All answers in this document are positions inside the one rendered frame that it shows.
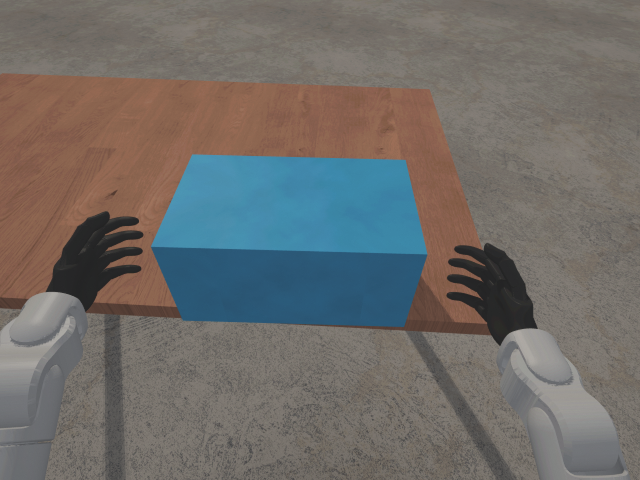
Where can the carton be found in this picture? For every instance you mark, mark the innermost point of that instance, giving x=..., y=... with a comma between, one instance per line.
x=292, y=240

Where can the left robot forearm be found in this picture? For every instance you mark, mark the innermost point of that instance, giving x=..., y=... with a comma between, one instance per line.
x=38, y=350

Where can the table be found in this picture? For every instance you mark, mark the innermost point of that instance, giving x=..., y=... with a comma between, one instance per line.
x=72, y=147

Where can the robot right hand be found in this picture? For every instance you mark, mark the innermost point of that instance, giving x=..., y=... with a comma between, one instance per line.
x=505, y=305

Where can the right robot forearm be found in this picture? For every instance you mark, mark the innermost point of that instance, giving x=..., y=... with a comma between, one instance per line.
x=572, y=435

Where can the robot left hand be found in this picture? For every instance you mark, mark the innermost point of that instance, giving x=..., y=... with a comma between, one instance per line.
x=80, y=271

